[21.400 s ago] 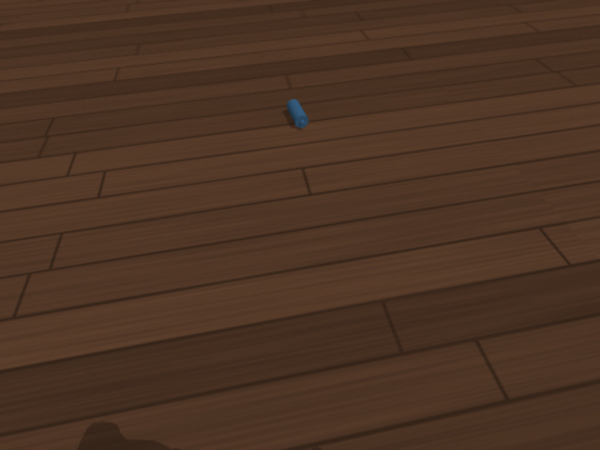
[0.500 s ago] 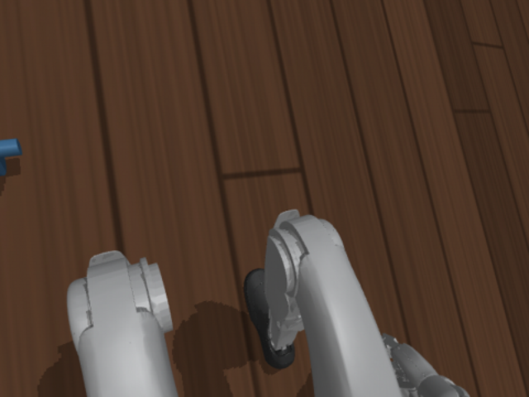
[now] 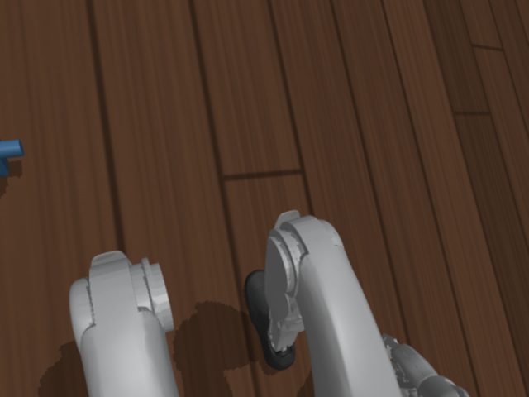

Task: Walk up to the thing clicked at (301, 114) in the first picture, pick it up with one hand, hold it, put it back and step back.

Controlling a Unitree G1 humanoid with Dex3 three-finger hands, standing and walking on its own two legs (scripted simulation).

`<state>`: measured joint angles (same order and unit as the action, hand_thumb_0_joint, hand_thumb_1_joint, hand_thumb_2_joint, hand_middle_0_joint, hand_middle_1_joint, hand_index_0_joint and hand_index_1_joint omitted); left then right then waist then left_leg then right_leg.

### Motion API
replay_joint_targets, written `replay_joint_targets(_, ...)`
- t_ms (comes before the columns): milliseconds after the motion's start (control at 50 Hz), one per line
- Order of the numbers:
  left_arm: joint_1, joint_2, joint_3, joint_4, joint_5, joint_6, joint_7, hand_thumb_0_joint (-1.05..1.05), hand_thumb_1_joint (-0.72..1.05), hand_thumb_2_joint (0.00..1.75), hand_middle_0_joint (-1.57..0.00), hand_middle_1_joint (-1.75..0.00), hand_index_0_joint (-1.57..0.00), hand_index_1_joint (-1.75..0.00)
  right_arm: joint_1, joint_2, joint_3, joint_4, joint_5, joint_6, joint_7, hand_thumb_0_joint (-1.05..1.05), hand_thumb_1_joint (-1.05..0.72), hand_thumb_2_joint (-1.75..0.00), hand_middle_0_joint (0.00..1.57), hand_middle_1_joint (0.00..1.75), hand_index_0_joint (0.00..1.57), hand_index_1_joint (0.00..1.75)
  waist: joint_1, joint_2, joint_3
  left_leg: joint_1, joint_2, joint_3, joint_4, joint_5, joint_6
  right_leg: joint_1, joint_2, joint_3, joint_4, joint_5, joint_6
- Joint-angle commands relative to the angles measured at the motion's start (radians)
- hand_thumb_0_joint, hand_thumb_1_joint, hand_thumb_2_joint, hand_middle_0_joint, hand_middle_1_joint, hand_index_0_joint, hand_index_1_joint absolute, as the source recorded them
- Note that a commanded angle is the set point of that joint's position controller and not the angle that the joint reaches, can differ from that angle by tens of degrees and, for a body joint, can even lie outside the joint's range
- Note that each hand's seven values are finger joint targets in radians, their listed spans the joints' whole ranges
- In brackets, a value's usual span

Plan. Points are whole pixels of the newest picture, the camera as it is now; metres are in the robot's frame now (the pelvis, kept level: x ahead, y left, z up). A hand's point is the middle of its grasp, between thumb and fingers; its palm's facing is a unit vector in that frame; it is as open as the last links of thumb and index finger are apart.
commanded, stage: rise first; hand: left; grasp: from above
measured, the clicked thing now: out of the picture +0.47 +0.41 -0.27
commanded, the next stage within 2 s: approach in 0.40 s
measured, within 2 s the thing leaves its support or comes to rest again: neither
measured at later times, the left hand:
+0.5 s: hand out of the picture +0.43 +0.45 -0.14, palm faces -0.43 -0.12 -0.90, open 14.4 cm
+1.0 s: hand out of the picture +0.49 +0.40 -0.14, palm faces -0.38 -0.07 -0.92, open 14.2 cm
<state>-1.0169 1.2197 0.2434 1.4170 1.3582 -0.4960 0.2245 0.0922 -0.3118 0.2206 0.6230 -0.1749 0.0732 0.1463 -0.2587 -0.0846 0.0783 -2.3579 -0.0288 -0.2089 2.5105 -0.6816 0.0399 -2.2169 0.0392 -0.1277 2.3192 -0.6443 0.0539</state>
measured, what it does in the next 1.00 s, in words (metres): stands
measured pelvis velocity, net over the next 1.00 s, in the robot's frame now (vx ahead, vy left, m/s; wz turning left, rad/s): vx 0.00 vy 0.00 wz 0.00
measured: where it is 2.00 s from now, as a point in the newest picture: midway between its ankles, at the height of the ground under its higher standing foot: (214, 362)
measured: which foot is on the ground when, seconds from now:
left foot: down 0.00-1.00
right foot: down 0.00-1.00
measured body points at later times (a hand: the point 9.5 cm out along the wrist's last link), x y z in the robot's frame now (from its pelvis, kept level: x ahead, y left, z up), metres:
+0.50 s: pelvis +0.00 +0.00 +0.00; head +0.24 +0.14 +0.35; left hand +0.45 +0.45 -0.09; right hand +0.09 -0.27 -0.07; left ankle +0.07 +0.11 -0.28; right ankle +0.13 -0.14 -0.28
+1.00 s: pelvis +0.00 +0.00 +0.01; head +0.25 +0.13 +0.36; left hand +0.50 +0.40 -0.09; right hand +0.07 -0.27 -0.06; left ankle +0.07 +0.11 -0.28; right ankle +0.13 -0.14 -0.28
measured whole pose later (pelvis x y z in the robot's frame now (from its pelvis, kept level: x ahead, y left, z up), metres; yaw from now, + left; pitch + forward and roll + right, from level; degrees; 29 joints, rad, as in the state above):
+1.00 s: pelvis +0.00 +0.00 +0.01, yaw +0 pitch +32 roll -16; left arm -1.07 1.10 0.18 1.40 1.37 -0.33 0.27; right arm 0.15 -0.30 0.21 0.58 -0.15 0.05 0.15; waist -0.32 -0.03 0.03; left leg -2.38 -0.03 -0.20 2.47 -0.68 0.04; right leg -2.25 0.04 -0.12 2.29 -0.64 0.06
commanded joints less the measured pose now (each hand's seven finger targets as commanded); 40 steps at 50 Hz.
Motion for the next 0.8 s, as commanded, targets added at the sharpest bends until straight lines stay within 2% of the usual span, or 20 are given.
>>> replay_joint_targets(0, -0.246, 0.336, 0.04, -0.145, -0.031, 0.018, 0.04, 0.0, -0.61, 1.07, -0.07, -1.01, -0.04, -1.03, 0.175, -0.315, -0.106, 0.0, 0.0, 0.007, -0.02, 0.0, -0.9, -0.9, 0.2, 0.3, 0.2, 0.3, -0.008, 0.542, -0.645, 0.622, 0.031, 0.049, -0.31, 0.231, -0.025, 0.19, 0.017, -0.082, -0.168, 0.174, -0.087)
replay_joint_targets(80, -0.244, 0.315, 0.026, -0.134, -0.037, 0.023, 0.027, 0.0, -0.61, 1.06, -0.06, -1.01, -0.04, -1.04, 0.186, -0.319, -0.106, 0.002, 0.0, 0.003, -0.018, 0.0, -0.9, -0.9, 0.2, 0.3, 0.2, 0.3, -0.025, 0.517, -0.616, 0.627, 0.03, 0.033, -0.31, 0.23, -0.025, 0.175, 0.016, -0.087, -0.17, 0.166, -0.086)
replay_joint_targets(160, -0.241, 0.341, 0.042, -0.176, -0.045, 0.018, 0.024, 0.0, -0.61, 1.06, -0.07, -1.02, -0.05, -1.04, 0.177, -0.316, -0.104, -0.001, 0.003, 0.003, -0.021, 0.0, -0.9, -0.9, 0.2, 0.3, 0.2, 0.3, 0.003, 0.549, -0.683, 0.67, 0.033, 0.032, -0.317, 0.261, -0.026, 0.199, 0.015, -0.083, -0.161, 0.188, -0.082)
replay_joint_targets(200, -0.247, 0.34, 0.046, -0.175, -0.044, 0.018, 0.022, 0.0, -0.61, 1.06, -0.06, -1.02, -0.04, -1.04, 0.188, -0.314, -0.106, -0.003, 0.002, 0.003, -0.018, 0.0, -0.9, -0.9, 0.2, 0.3, 0.2, 0.3, -0.006, 0.55, -0.68, 0.67, 0.034, 0.034, -0.315, 0.26, -0.026, 0.195, 0.017, -0.086, -0.163, 0.186, -0.083)
replay_joint_targets(220, -0.238, 0.327, 0.048, -0.158, -0.046, 0.02, 0.023, 0.0, -0.61, 1.06, -0.06, -1.02, -0.04, -1.04, 0.187, -0.325, -0.113, -0.001, 0.002, 0.004, -0.019, 0.0, -0.9, -0.9, 0.2, 0.3, 0.2, 0.3, -0.009, 0.534, -0.648, 0.661, 0.027, 0.019, -0.311, 0.258, -0.03, 0.165, 0.012, -0.087, -0.161, 0.179, -0.087)
replay_joint_targets(240, -0.251, 0.334, 0.049, -0.187, -0.045, 0.016, 0.026, 0.0, -0.61, 1.06, -0.06, -1.02, -0.04, -1.04, 0.182, -0.315, -0.109, -0.006, 0.002, 0.005, -0.019, 0.0, -0.9, -0.9, 0.2, 0.3, 0.2, 0.3, -0.007, 0.551, -0.668, 0.673, 0.034, 0.026, -0.321, 0.244, -0.03, 0.174, 0.016, -0.09, -0.16, 0.17, -0.085)
replay_joint_targets(280, -0.251, 0.321, 0.038, -0.165, -0.04, 0.016, 0.02, 0.0, -0.61, 1.07, -0.06, -1.02, -0.04, -1.04, 0.184, -0.321, -0.114, -0.001, 0.002, 0.005, -0.019, 0.0, -0.9, -0.9, 0.2, 0.3, 0.2, 0.3, -0.015, 0.553, -0.633, 0.668, 0.03, 0.012, -0.325, 0.233, -0.035, 0.138, 0.012, -0.088, -0.155, 0.159, -0.089)
replay_joint_targets(320, -0.252, 0.341, 0.049, -0.178, -0.042, 0.013, 0.024, 0.0, -0.61, 1.07, -0.07, -1.0, -0.04, -1.03, 0.176, -0.313, -0.107, -0.006, 0.003, 0.006, -0.019, 0.0, -0.9, -0.9, 0.2, 0.3, 0.2, 0.3, -0.002, 0.546, -0.65, 0.642, 0.034, 0.036, -0.323, 0.205, -0.027, 0.173, 0.015, -0.084, -0.166, 0.151, -0.085)
replay_joint_targets(360, -0.256, 0.327, 0.038, -0.165, -0.034, 0.014, 0.024, 0.0, -0.61, 1.07, -0.06, -1.01, -0.04, -1.04, 0.183, -0.318, -0.11, -0.001, 0.001, 0.006, -0.017, 0.0, -0.9, -0.9, 0.2, 0.3, 0.2, 0.3, -0.013, 0.561, -0.633, 0.655, 0.031, 0.029, -0.32, 0.229, -0.032, 0.162, 0.012, -0.083, -0.161, 0.163, -0.086)
replay_joint_targets(380, -0.258, 0.334, 0.041, -0.179, -0.035, 0.015, 0.022, 0.0, -0.61, 1.07, -0.06, -1.01, -0.04, -1.03, 0.184, -0.313, -0.109, -0.002, 0.001, 0.004, -0.019, 0.0, -0.9, -0.9, 0.2, 0.3, 0.2, 0.3, -0.006, 0.554, -0.653, 0.65, 0.032, 0.039, -0.317, 0.221, -0.029, 0.164, 0.015, -0.079, -0.165, 0.158, -0.089)
replay_joint_targets(420, -0.244, 0.304, 0.023, -0.141, -0.039, 0.018, 0.018, 0.0, -0.61, 1.07, -0.07, -1.0, -0.04, -1.03, 0.185, -0.314, -0.11, 0.0, 0.0, 0.004, -0.019, 0.0, -0.9, -0.9, 0.2, 0.3, 0.2, 0.3, -0.021, 0.519, -0.621, 0.626, 0.033, 0.039, -0.309, 0.208, -0.026, 0.156, 0.016, -0.083, -0.172, 0.15, -0.089)
replay_joint_targets(460, -0.244, 0.315, 0.027, -0.15, -0.048, 0.015, 0.019, 0.0, -0.61, 1.07, -0.07, -1.0, -0.04, -1.03, 0.174, -0.313, -0.107, -0.002, 0.001, 0.002, -0.02, 0.0, -0.9, -0.9, 0.2, 0.3, 0.2, 0.3, -0.014, 0.51, -0.622, 0.601, 0.031, 0.051, -0.309, 0.18, -0.022, 0.175, 0.017, -0.079, -0.181, 0.138, -0.087)
replay_joint_targets(500, -0.251, 0.335, 0.038, -0.155, -0.041, 0.016, 0.02, 0.0, -0.61, 1.06, -0.07, -1.05, -0.05, -1.07, 0.185, -0.311, -0.106, 0.0, -0.001, 0.002, -0.02, 0.0, -0.91, -0.9, 0.2, 0.3, 0.2, 0.3, -0.008, 0.526, -0.635, 0.616, 0.029, 0.053, -0.308, 0.201, -0.022, 0.193, 0.015, -0.078, -0.179, 0.152, -0.085)
replay_joint_targets(540, -0.274, 0.313, 0.011, -0.156, -0.034, 0.015, 0.012, 0.0, -0.61, 1.06, -0.07, -1.05, -0.05, -1.07, 0.192, -0.31, -0.105, 0.006, -0.003, 0.001, -0.02, 0.0, -0.91, -0.9, 0.2, 0.3, 0.2, 0.3, -0.028, 0.516, -0.643, 0.621, 0.031, 0.053, -0.295, 0.223, -0.02, 0.192, 0.018, -0.077, -0.181, 0.168, -0.086)
replay_joint_targets(580, -0.303, 0.249, -0.028, -0.15, -0.048, 0.009, 0.008, 0.0, -0.61, 1.06, -0.07, -1.05, -0.05, -1.07, 0.189, -0.312, -0.106, 0.011, -0.004, 0.001, -0.021, 0.0, -0.91, -0.9, 0.2, 0.3, 0.2, 0.3, -0.058, 0.498, -0.621, 0.62, 0.033, 0.04, -0.3, 0.208, -0.019, 0.171, 0.018, -0.089, -0.183, 0.16, -0.082)
replay_joint_targets(600, -0.323, 0.238, -0.037, -0.161, -0.053, 0.004, 0.011, 0.0, -0.61, 1.05, -0.07, -1.05, -0.05, -1.07, 0.19, -0.309, -0.105, 0.011, -0.007, -0.003, -0.021, 0.0, -0.91, -0.9, 0.2, 0.3, 0.2, 0.3, -0.061, 0.504, -0.625, 0.621, 0.035, 0.038, -0.298, 0.194, -0.02, 0.162, 0.019, -0.089, -0.183, 0.151, -0.084)
replay_joint_targets(660, -0.391, 0.201, -0.075, -0.2, -0.036, 0.004, 0.028, 0.0, -0.61, 1.06, -0.07, -1.05, -0.05, -1.07, 0.206, -0.311, -0.106, 0.023, -0.01, -0.006, -0.023, 0.0, -0.91, -0.9, 0.2, 0.3, 0.2, 0.3, -0.072, 0.559, -0.66, 0.673, 0.039, 0.027, -0.311, 0.215, -0.03, 0.155, 0.016, -0.096, -0.172, 0.17, -0.079)
replay_joint_targets(680, -0.383, 0.178, -0.085, -0.171, -0.031, 0.012, 0.033, 0.0, -0.61, 1.06, -0.07, -1.05, -0.05, -1.07, 0.209, -0.316, -0.113, 0.021, -0.009, -0.009, -0.022, 0.0, -0.91, -0.9, 0.2, 0.3, 0.2, 0.3, -0.077, 0.559, -0.644, 0.677, 0.037, 0.017, -0.31, 0.22, -0.036, 0.127, 0.013, -0.097, -0.169, 0.169, -0.085)
replay_joint_targets(720, -0.413, 0.183, -0.088, -0.175, -0.02, 0.023, 0.052, 0.0, -0.61, 1.06, -0.07, -1.06, -0.05, -1.08, 0.222, -0.313, -0.11, 0.02, -0.009, -0.01, -0.021, 0.0, -0.91, -0.9, 0.2, 0.3, 0.2, 0.3, -0.078, 0.583, -0.668, 0.685, 0.041, 0.018, -0.323, 0.228, -0.042, 0.139, 0.013, -0.1, -0.164, 0.181, -0.084)
replay_joint_targets(780, -0.426, 0.209, -0.062, -0.166, 0.001, 0.063, 0.084, 0.0, -0.61, 1.07, -0.07, -1.05, -0.05, -1.07, 0.226, -0.303, -0.111, 0.002, -0.002, -0.015, -0.019, 0.0, -0.91, -0.9, 0.2, 0.3, 0.2, 0.3, -0.055, 0.61, -0.704, 0.692, 0.038, 0.034, -0.332, 0.254, -0.042, 0.149, 0.012, -0.09, -0.164, 0.206, -0.087)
